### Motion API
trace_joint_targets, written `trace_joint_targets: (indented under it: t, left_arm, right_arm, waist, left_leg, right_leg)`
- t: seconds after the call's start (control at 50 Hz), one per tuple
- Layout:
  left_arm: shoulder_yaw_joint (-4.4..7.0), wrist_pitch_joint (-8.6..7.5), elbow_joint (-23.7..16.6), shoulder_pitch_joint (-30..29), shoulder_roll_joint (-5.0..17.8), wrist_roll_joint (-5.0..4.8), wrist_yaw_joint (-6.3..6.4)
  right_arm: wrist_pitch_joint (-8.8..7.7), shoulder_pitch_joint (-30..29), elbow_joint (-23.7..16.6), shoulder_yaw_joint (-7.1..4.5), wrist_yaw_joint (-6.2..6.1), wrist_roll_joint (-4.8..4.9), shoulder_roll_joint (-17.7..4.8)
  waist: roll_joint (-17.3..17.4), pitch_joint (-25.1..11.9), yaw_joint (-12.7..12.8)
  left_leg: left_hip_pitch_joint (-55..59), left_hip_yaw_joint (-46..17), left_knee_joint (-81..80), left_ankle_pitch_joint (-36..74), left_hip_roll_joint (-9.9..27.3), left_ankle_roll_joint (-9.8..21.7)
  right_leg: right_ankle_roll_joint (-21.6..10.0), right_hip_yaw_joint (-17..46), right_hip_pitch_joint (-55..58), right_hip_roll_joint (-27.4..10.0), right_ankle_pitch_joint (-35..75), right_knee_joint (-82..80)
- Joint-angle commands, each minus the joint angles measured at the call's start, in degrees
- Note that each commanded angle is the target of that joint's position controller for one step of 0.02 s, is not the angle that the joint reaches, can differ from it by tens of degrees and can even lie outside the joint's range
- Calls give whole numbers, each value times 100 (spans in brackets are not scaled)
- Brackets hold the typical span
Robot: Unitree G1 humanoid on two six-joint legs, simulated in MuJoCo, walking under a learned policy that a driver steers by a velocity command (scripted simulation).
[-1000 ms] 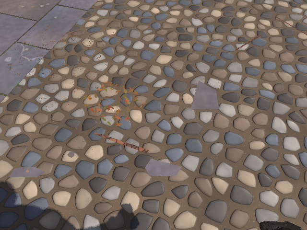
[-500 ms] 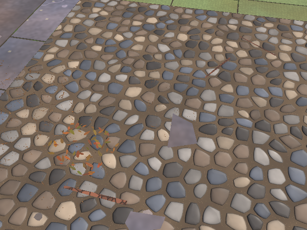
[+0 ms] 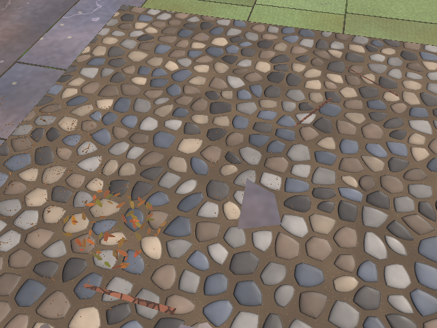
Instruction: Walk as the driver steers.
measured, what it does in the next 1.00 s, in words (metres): walks ahead: left foot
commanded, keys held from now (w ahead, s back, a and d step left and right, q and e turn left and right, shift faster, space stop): w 0.68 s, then w+e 0.32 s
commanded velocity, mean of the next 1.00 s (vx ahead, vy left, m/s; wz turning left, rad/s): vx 0.42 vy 0.00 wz -0.09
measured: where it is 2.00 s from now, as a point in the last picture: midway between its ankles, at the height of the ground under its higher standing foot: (269, 201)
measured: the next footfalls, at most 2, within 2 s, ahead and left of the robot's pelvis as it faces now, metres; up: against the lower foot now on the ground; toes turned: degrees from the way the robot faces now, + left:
left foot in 0.66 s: +0.43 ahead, +0.13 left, +0.00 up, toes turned +3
right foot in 1.24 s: +0.72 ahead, -0.13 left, +0.00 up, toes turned -18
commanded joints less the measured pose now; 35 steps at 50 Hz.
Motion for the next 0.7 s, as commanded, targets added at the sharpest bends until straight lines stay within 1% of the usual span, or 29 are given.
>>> trace_joint_targets:
  t: [0.02, 0.04, 0.06, 0.08, 0.1, 0.12, 0.14, 0.16, 0.18, 0.2, 0.22, 0.24, 0.26, 0.28, 0.3, 0.32, 0.34, 0.38, 0.42, 0.44, 0.48, 0.54, 0.58, 0.6, 0.62, 0.64, 0.66, 0.68, 0.7]
  left_arm:
    - [104, -185, -317, -299, 555, -49, -7]
    - [81, -298, -395, -447, 441, -71, -53]
    - [66, -395, -467, -547, 384, -83, -103]
    - [64, -470, -514, -625, 389, -75, -149]
    - [71, -522, -500, -539, 389, -84, -191]
    - [82, -550, -415, -278, 377, -106, -225]
    - [134, -551, -216, 259, 433, -134, -240]
    - [262, -541, 29, 988, 704, -120, -229]
    - [461, -562, 232, 1760, 1357, -119, -230]
    - [377, -595, 322, 2309, 1281, -51, -293]
    - [204, -650, 234, 1861, 863, 14, -288]
    - [129, -673, 75, 1415, 683, 14, -295]
    - [80, -675, -10, 1176, 624, 11, -308]
    - [18, -656, -60, 1048, 513, 22, -305]
    - [-17, -618, -42, 1081, 455, 49, -289]
    - [-29, -589, -11, 1210, 464, 65, -257]
    - [-30, -571, 24, 1340, 532, 78, -215]
    - [-6, -553, 39, 1479, 731, 88, -129]
    - [7, -529, 5, 1488, 816, 98, -67]
    - [19, -525, 1, 1530, 849, 96, -51]
    - [46, -526, 43, 1694, 878, 58, -39]
    - [84, -499, 132, 1859, 850, -10, -34]
    - [132, -460, 129, 1791, 909, -26, -24]
    - [157, -439, 99, 1698, 976, -22, -22]
    - [182, -412, 68, 1608, 1050, -11, -20]
    - [166, -370, 36, 1507, 1011, 10, -20]
    - [104, -354, -55, 1452, 902, 59, -26]
    - [-65, -428, -157, 2045, 274, 71, -84]
    - [-122, -591, -112, 1994, 151, -54, -122]
  right_arm:
    - [-170, 517, -94, -150, -25, 93, -774]
    - [-261, 715, -45, -202, -17, 118, -944]
    - [-342, 721, -32, -259, -10, 128, -1105]
    - [-413, 722, -40, -264, 5, 118, -1055]
    - [-458, 687, -66, -257, 29, 111, -981]
    - [-469, 563, -122, -254, 62, 126, -940]
    - [-459, 292, -227, -245, 94, 131, -914]
    - [-476, -50, -388, -232, 112, 110, -896]
    - [-541, -220, -640, -153, 103, 90, -581]
    - [-626, -224, -742, -115, 90, 61, -430]
    - [-675, -283, -771, -186, 140, 187, -598]
    - [-686, -221, -728, -191, 189, 255, -569]
    - [-685, -223, -705, -216, 200, 235, -541]
    - [-653, -252, -691, -280, 196, 182, -600]
    - [-605, -222, -686, -310, 208, 150, -569]
    - [-559, -228, -683, -317, 223, 130, -480]
    - [-518, -323, -713, -319, 230, 106, -403]
    - [-473, -782, -907, -298, 218, 71, -289]
    - [-470, -1309, -1109, -253, 227, 60, -203]
    - [-473, -1519, -1178, -235, 243, 69, -192]
    - [-476, -1842, -1278, -215, 286, 90, -234]
    - [-510, -2162, -1443, -198, 371, 117, -304]
    - [-553, -2164, -1512, -228, 432, 122, -423]
    - [-571, -1983, -1496, -277, 448, 123, -535]
    - [-578, -1610, -1419, -358, 442, 117, -687]
    - [-570, -750, -1164, -491, 417, 119, -885]
    - [-546, 319, -865, -628, 371, 110, -1173]
    - [-517, 1162, -706, -746, 328, -41, -1706]
    - [-523, 1108, -700, -617, 350, -29, -1426]
  waist:
    - [448, 763, -146]
    - [758, 898, -195]
    - [984, 1055, -161]
    - [951, 1089, -144]
    - [885, 1004, -60]
    - [820, 875, 97]
    - [711, 692, 383]
    - [388, 429, 720]
    - [-1064, 142, 901]
    - [-1686, -316, 978]
    - [-936, -63, 657]
    - [-614, 100, 446]
    - [-348, 215, 317]
    - [-256, 284, 227]
    - [-394, 271, 176]
    - [-448, 261, 165]
    - [-414, 282, 170]
    - [-329, 410, 228]
    - [-350, 532, 319]
    - [-404, 573, 368]
    - [-445, 664, 443]
    - [-435, 802, 435]
    - [-457, 712, 307]
    - [-524, 540, 158]
    - [-644, 227, -73]
    - [-657, -265, -514]
    - [-520, -922, -943]
    - [821, -1859, -725]
    - [1319, -2301, -685]
  left_leg:
    - [-728, -1131, -1267, -1832, 744, 785]
    - [-429, -1766, -1586, -1849, 1219, 1025]
    - [-190, -2311, -1751, -1494, 1703, 1249]
    - [-67, -2482, -1676, -794, 1904, 1331]
    - [59, -2341, -1506, -143, 1903, 1291]
    - [-38, -2026, -1306, 227, 1764, 1155]
    - [-541, -1558, -1029, 536, 1447, 931]
    - [-1203, -963, -219, 1493, 953, 648]
    - [-2338, 111, 1845, 1703, -22, 113]
    - [-3321, -278, 3520, -715, -345, -7]
    - [-3789, -785, 4262, -748, -28, 173]
    - [-3812, -773, 4386, -266, 222, 324]
    - [-3804, -695, 4145, 234, 433, 402]
    - [-3618, -616, 3773, 586, 598, 417]
    - [-3339, -519, 3469, 804, 665, 381]
    - [-3239, -407, 3250, 944, 658, 311]
    - [-3261, -311, 3034, 1100, 641, 223]
    - [-3427, -232, 2349, 1435, 621, 65]
    - [-3325, -170, 1476, 1895, 541, -11]
    - [-3197, -122, 1115, 2120, 479, -21]
    - [-3015, -28, 663, 2390, 378, -2]
    - [-3055, -111, 270, 2395, 370, 168]
    - [-2886, -103, 64, 2142, 315, 328]
    - [-2504, -29, 2, 1980, 202, 414]
    - [-1866, 122, 23, 1845, 7, 509]
    - [-772, 264, 7, 1805, -202, 644]
    - [858, -162, 141, 1692, 133, 864]
    - [2939, -2799, -294, 408, 1677, 1691]
    - [3070, -4740, -1525, -406, 2249, 1922]
  right_leg:
    - [-278, 35, -654, 37, -1540, -53]
    - [-238, -190, -1080, 101, -1061, 432]
    - [-249, -284, -1451, 31, -650, 750]
    - [-295, -197, -1595, -94, -588, 847]
    - [-342, -193, -1524, -145, -632, 737]
    - [-390, -266, -1070, -121, -593, 352]
    - [-454, -330, -17, -1, -365, -158]
    - [-571, 30, 1183, -51, -19, -530]
    - [-1125, 1954, 2272, -1009, -75, -1335]
    - [-1676, 3988, 3077, -2096, 355, -2170]
    - [-1556, 3738, 2861, -2238, 591, -2029]
    - [-1364, 2973, 2533, -2033, 870, -2002]
    - [-1209, 2366, 2270, -1838, 1079, -2102]
    - [-1037, 1808, 2038, -1604, 1417, -2207]
    - [-912, 1415, 1839, -1412, 1625, -2298]
    - [-887, 1185, 1776, -1296, 1826, -2372]
    - [-904, 1028, 1740, -1252, 1994, -2447]
    - [-956, 890, 1642, -1270, 2088, -2612]
    - [-926, 703, 1443, -1212, 1939, -2745]
    - [-909, 617, 1365, -1186, 1836, -2812]
    - [-912, 500, 1354, -1217, 1675, -2899]
    - [-885, 439, 1762, -1448, 1813, -2806]
    - [-803, 373, 2110, -1580, 2296, -2534]
    - [-741, 314, 2206, -1596, 3012, -2260]
    - [-675, 231, 2231, -1565, 4066, -1769]
    - [-543, 35, 2022, -1347, 4825, -768]
    - [-340, -116, 1074, -1065, 4252, 667]
    - [55, -244, -1094, -144, 1552, 3057]
    - [20, 673, -1898, 303, -1487, 4266]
